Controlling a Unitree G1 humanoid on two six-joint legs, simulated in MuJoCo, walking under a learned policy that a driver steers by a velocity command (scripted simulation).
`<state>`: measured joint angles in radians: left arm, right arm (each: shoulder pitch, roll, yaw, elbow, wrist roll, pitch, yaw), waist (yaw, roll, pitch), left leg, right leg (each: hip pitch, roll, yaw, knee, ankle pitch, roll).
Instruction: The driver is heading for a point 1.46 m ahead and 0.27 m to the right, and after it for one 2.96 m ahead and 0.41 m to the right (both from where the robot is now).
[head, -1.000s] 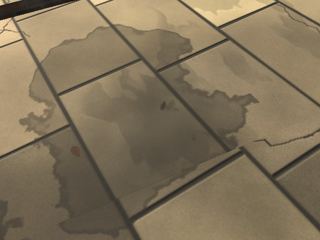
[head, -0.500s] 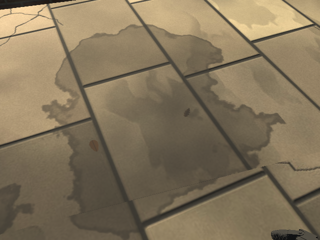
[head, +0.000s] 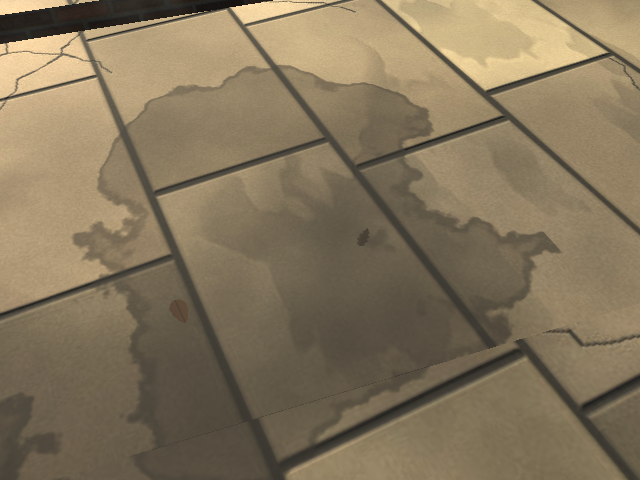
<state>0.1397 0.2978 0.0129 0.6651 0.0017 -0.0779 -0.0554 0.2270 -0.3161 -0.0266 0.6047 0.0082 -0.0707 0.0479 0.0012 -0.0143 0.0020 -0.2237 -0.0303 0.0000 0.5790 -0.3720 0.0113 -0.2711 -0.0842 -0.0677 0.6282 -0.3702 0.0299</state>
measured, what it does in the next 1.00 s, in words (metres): lifts its left foot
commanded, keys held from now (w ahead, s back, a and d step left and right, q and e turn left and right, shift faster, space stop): no key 0.58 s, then w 0.42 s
